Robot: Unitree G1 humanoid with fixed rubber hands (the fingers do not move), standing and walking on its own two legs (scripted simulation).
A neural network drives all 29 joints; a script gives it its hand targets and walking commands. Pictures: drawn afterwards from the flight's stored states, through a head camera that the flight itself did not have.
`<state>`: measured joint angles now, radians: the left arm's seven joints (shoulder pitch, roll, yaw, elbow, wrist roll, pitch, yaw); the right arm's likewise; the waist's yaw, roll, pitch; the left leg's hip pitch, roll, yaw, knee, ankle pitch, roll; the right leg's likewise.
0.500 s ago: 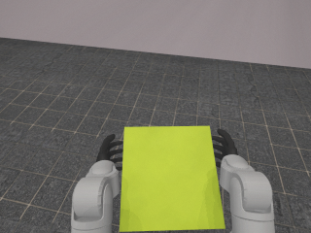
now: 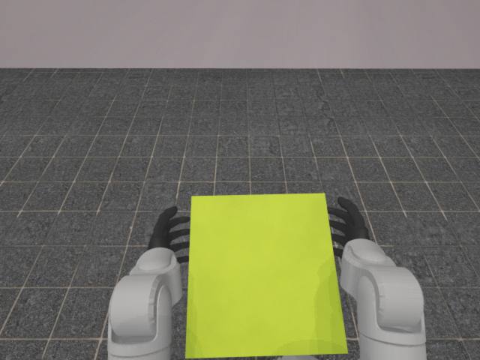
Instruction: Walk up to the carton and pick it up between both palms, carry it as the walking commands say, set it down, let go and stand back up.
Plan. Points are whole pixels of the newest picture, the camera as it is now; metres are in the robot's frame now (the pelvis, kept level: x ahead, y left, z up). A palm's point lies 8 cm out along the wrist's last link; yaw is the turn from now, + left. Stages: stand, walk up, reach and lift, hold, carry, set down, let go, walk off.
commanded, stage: carry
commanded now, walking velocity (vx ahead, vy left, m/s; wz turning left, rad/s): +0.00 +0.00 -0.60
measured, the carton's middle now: (256, 274) +0.28 +0.00 -0.02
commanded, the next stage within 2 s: none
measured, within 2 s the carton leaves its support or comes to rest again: neither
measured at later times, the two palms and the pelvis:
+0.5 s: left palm (296, 271) +0.25 -0.06 +0.06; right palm out of the picture +0.19 -0.33 +0.06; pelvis -0.05 -0.11 -0.01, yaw -15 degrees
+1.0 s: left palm (449, 303) +0.21 -0.26 +0.06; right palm out of the picture +0.07 -0.50 +0.05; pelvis -0.09 -0.23 -0.02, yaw -32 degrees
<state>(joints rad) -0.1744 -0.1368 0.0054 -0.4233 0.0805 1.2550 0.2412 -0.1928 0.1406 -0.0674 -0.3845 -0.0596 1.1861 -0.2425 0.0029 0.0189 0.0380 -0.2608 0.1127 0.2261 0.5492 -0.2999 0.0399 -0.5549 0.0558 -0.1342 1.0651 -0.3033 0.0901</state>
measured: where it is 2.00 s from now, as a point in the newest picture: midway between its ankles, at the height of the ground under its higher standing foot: outside the picture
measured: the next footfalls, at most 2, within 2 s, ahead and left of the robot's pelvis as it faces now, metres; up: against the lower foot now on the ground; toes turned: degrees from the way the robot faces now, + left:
right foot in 0.24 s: +0.09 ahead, -0.18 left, +0.00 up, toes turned -17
left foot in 0.52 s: -0.02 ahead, -0.04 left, +0.00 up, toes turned -5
